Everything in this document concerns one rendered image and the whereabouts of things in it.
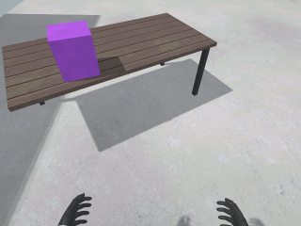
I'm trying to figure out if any robot left hand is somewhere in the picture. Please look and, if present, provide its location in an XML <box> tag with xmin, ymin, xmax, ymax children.
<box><xmin>57</xmin><ymin>193</ymin><xmax>92</xmax><ymax>226</ymax></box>

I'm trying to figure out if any table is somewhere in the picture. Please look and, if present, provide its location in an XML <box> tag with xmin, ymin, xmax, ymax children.
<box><xmin>2</xmin><ymin>13</ymin><xmax>217</xmax><ymax>112</ymax></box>

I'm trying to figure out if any robot right hand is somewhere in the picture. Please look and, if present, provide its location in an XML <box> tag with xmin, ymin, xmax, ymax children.
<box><xmin>216</xmin><ymin>198</ymin><xmax>248</xmax><ymax>226</ymax></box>

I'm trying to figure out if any carton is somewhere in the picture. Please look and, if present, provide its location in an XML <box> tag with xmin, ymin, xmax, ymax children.
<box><xmin>46</xmin><ymin>20</ymin><xmax>101</xmax><ymax>83</ymax></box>

